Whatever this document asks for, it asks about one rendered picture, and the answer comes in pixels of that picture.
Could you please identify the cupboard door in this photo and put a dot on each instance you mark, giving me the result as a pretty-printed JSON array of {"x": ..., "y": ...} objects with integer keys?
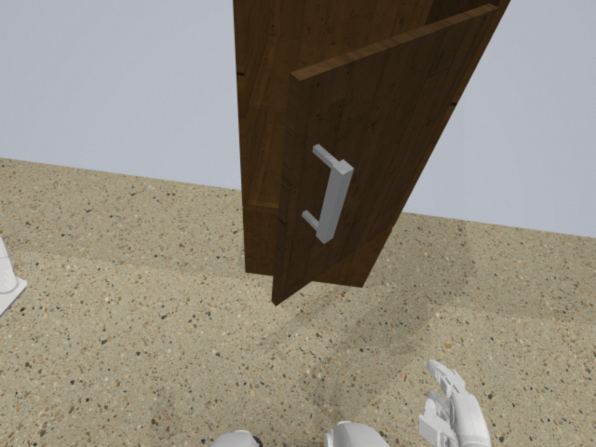
[{"x": 378, "y": 108}]

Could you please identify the left robot shin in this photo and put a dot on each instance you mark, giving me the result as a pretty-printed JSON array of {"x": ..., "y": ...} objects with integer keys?
[{"x": 243, "y": 431}]

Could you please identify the robot left hand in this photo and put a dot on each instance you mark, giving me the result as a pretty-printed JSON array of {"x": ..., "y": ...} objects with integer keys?
[{"x": 11, "y": 286}]

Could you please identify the handle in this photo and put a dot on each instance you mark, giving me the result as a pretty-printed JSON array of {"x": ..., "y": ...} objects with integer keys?
[{"x": 340, "y": 177}]

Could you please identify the robot right hand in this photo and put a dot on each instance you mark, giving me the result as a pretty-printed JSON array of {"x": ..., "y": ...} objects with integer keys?
[{"x": 461, "y": 420}]

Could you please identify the robot right thigh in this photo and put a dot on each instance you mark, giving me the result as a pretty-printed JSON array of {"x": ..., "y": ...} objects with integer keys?
[{"x": 353, "y": 435}]

